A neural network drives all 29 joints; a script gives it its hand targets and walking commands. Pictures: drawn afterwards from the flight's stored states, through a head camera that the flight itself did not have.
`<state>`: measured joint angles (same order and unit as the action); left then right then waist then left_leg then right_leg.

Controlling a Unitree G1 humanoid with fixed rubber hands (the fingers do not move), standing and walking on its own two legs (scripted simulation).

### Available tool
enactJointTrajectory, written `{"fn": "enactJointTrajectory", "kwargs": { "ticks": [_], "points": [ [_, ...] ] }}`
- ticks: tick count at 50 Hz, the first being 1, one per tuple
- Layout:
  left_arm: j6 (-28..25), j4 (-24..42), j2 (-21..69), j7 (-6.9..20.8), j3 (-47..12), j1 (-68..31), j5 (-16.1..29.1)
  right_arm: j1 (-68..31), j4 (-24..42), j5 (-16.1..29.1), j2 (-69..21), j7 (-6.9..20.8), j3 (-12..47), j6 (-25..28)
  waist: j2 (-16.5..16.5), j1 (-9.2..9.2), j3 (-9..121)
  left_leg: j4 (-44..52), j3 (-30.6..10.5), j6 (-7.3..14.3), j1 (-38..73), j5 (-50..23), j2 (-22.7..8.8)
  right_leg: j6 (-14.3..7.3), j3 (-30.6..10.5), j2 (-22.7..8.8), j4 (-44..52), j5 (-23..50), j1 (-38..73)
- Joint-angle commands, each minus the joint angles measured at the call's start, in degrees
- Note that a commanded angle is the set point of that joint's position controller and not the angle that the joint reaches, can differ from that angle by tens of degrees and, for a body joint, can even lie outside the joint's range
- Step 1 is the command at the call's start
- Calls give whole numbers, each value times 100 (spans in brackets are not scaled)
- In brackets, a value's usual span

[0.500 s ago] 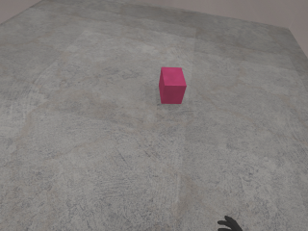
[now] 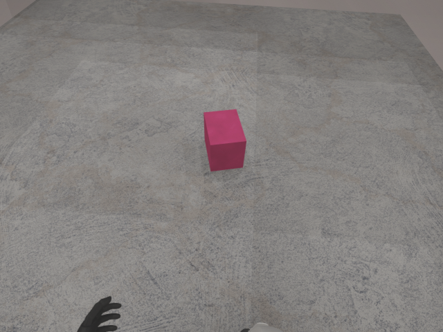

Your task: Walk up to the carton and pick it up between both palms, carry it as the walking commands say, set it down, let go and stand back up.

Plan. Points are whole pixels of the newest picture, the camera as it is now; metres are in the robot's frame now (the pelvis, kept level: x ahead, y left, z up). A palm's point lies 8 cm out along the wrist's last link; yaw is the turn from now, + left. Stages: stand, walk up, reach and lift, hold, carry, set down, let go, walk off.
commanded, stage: walk up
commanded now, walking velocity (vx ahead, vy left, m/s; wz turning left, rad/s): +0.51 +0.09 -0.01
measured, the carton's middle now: (223, 140) +1.16 -0.11 -0.64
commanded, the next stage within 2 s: none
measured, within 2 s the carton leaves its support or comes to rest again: neither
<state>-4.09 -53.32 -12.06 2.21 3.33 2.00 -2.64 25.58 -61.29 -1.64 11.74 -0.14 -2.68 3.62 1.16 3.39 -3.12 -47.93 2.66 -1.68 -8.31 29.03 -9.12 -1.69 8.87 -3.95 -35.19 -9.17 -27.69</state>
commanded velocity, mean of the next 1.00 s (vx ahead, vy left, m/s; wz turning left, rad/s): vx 0.47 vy -0.04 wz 0.00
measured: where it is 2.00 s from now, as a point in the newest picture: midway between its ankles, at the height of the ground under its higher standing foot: (211, 237)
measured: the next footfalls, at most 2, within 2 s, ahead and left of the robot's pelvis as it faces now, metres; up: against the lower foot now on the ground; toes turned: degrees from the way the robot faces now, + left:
left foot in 0.46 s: +0.38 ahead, +0.16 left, +0.00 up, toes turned +9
right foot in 0.96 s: +0.63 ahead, -0.14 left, +0.00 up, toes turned -10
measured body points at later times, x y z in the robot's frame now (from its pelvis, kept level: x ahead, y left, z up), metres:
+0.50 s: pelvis +0.25 +0.05 +0.01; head +0.28 +0.06 +0.46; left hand +0.15 +0.28 -0.14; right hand +0.43 -0.18 -0.11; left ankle +0.34 +0.16 -0.72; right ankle +0.10 -0.11 -0.70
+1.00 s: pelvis +0.49 -0.02 +0.00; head +0.52 -0.03 +0.45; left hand +0.65 +0.21 -0.12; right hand +0.40 -0.25 -0.15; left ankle +0.34 +0.15 -0.69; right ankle +0.59 -0.13 -0.72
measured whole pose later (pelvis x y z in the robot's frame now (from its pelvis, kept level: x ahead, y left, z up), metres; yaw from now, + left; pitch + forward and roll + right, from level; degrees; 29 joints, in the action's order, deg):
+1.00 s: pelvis +0.49 -0.02 +0.00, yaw -1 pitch +1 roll +1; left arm -3.5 -54.4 -11.8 2.0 3.2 3.0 -2.2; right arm 25.0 -61.4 -1.3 11.0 -0.4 -2.7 3.1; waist 0.9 3.6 -3.4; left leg -40.2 5.4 -2.7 -5.8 28.4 -8.4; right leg -1.2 8.6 -4.2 -33.4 -6.8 -26.3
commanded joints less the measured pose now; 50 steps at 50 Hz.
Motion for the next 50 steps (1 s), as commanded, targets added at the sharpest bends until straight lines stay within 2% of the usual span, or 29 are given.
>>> {"fn": "enactJointTrajectory", "kwargs": {
  "ticks": [1, 2, 3, 4, 6, 11, 16, 18, 19, 21, 22, 23, 24, 25, 26, 27, 28, 29, 30, 31, 34, 39, 44, 45, 46, 47, 48, 49, 50],
  "points": [
    [-38, -365, -1468, -146, 302, 2168, 60, -42, 405, 31, 411, -29, -127, 87, -663, -799, 1275, -2703, -598, 302, -3048, -339, 234, -591, -3906, -2438, 2305, -1526, 3371],
    [-76, -385, -1130, -152, 220, 1757, 67, -92, 271, 26, 424, -23, -183, 56, -254, -571, 678, -2476, -559, 250, -2870, -825, 34, -491, -3164, -2140, 2197, -498, 2731],
    [-122, -363, -787, -162, 154, 1420, 111, -100, 253, -6, 322, 26, -169, 2, -384, -378, 364, -2153, -463, 215, -2573, -1195, -76, -380, -2412, -1824, 2180, 121, 2138],
    [-159, -370, -594, -166, 110, 1217, 127, 3, 260, -47, 230, 73, -155, -83, -725, -267, 312, -1951, -392, 214, -2284, -1338, -62, -264, -1883, -1590, 2222, 375, 1816],
    [-212, -414, -511, -165, 27, 1390, 103, -124, 408, -68, 182, 139, -156, -232, -1054, -236, 304, -1625, -240, 191, -2073, -1573, 42, -219, -1416, -1369, 2222, 625, 1626],
    [-220, -521, -655, -203, 29, 2070, 95, -1461, 912, -14, 280, 300, -125, -316, -995, -508, -130, -428, -47, -21, -2652, -2238, 83, -361, -1229, -1427, 2646, 324, 1921],
    [-176, -710, -718, -255, 62, 2519, 120, -2445, 1166, 43, 205, 360, -68, -262, -924, -741, -406, 927, 171, -209, -2566, -2509, 199, -449, -948, -1355, 2878, 101, 2282],
    [-133, -772, -705, -240, 47, 2475, 142, -2632, 1247, 68, 191, 361, -38, -200, -1413, -673, -325, 1370, 312, -126, -1871, -2373, 254, -416, -460, -1048, 2887, -143, 2106],
    [-101, -814, -730, -235, 30, 2553, 157, -2640, 1231, 56, 226, 337, -51, -180, -1352, -661, -332, 1445, 454, -108, -1651, -2195, 325, -445, -418, -1047, 2802, -123, 2055],
    [-65, -890, -786, -250, 45, 2646, 211, -2339, 1122, 21, 300, 276, -74, -111, -955, -541, -264, 1687, 616, -72, -1209, -1868, 385, -463, -556, -1130, 2396, 364, 2122],
    [-52, -911, -821, -258, 54, 2591, 256, -1810, 945, -21, 399, 237, -108, -54, -614, -321, 6, 1971, 761, -30, -573, -1870, 470, -392, -435, -1005, 1679, 821, 2103],
    [-38, -915, -715, -257, 11, 2612, 259, -1032, 670, -85, 645, 167, -188, 20, -95, -27, 498, 2031, 747, 81, 495, -1802, 508, -283, -211, -671, 382, 1076, 1782],
    [-45, -810, -569, -258, -23, 2563, 220, -125, 477, -182, 1115, 90, -337, 86, 750, 319, 1060, 2244, -617, 325, 1655, -1363, -468, -35, -161, -399, -1342, 224, 620],
    [-57, -595, -222, -227, -65, 2772, 235, 353, 454, -92, 1906, 61, -473, 49, 2089, 505, 1535, 3408, -3301, 833, 2503, -1047, -2071, 190, -433, 314, -2950, -2194, -971],
    [2, -636, -611, -211, 140, 2429, 131, 414, 402, -44, 1923, 16, -433, -14, 713, 293, 1325, 3388, -3650, 786, 1961, -1266, -2346, 169, -1232, -59, -3708, -1922, -1123],
    [17, -611, -522, -180, 106, 2210, 136, 30, 352, -22, 1430, -1, -303, 2, 483, 53, 788, 3313, -2843, 718, 1335, -1815, -1950, 105, -1295, -218, -3812, -1477, -1116],
    [35, -618, -279, -157, 59, 2197, 139, -371, 407, -13, 944, 8, -197, 47, 461, -186, 341, 3257, -2030, 646, 669, -2508, -1545, 115, -1243, -341, -3575, -978, -910],
    [83, -614, -233, -118, 53, 2173, 132, -698, 503, 18, 672, 19, -161, 88, 615, -353, 181, 3288, -1429, 545, 260, -2747, -1166, 162, -1157, -385, -3326, -646, -646],
    [163, -611, -211, -77, 60, 2247, 80, -829, 559, 43, 562, 32, -129, 116, 837, -464, 179, 3296, -976, 459, 27, -3004, -955, 231, -1045, -345, -3234, -456, -385],
    [246, -584, -198, -37, 65, 2217, 37, -762, 572, 73, 555, 53, -114, 142, 952, -514, 185, 3287, -740, 401, -68, -3255, -881, 292, -957, -307, -3125, -341, -261],
    [352, -383, -197, 51, -7, 1576, 24, -380, 471, 62, 650, 44, -125, 196, 952, -393, 21, 3421, -459, 455, -16, -3540, -885, 407, -758, -322, -2615, 80, -509],
    [366, 19, -164, 190, -82, 408, 78, -12, 338, 7, 724, 7, -163, 174, 843, -121, -414, 3873, -175, 574, 212, -3036, -876, 503, -553, -297, -897, 570, -580],
    [310, 179, -285, 192, -9, 56, 121, 54, 252, -18, 915, -31, -257, 116, 1083, -91, -390, 3688, 237, 528, 347, -3612, -922, 442, -281, -137, 177, 308, 182],
    [241, 135, -266, 143, -35, 200, 82, 45, 191, -4, 784, -22, -217, 81, 1299, -143, -257, 3457, 481, 515, 326, -3212, -690, 393, -145, -56, 330, 173, 442],
    [179, 29, -352, 95, 17, 476, 59, 101, 146, 8, 692, -20, -185, 39, 975, -284, -68, 2937, 631, 492, 156, -3088, -519, 336, 14, -24, 669, 298, 1054],
    [118, -194, -534, 18, 102, 993, 54, 189, 102, 4, 583, -13, -134, 15, 367, -474, 299, 2071, 711, 427, -21, -3208, -303, 224, 179, 36, 845, 255, 1856],
    [42, -410, -848, -62, 225, 1691, -1, 333, 128, -10, 440, -23, -70, 9, -268, -718, 797, 921, 583, 335, -617, -2659, -175, 139, -137, -262, 826, 338, 2789],
    [-11, -532, -1476, -138, 382, 2364, -68, 427, 336, 37, 162, -36, 9, 33, -1868, -892, 1318, -616, 541, 132, -1713, -293, 461, -75, -2118, -1705, 1275, 980, 3539],
    [39, -453, -1656, -176, 378, 2488, 113, 503, 307, 111, 137, -68, -22, -14, -2017, -885, 1819, -1745, 25, 137, -2202, 628, 617, -589, -3483, -2540, 1930, 1183, 3809]
  ]
}}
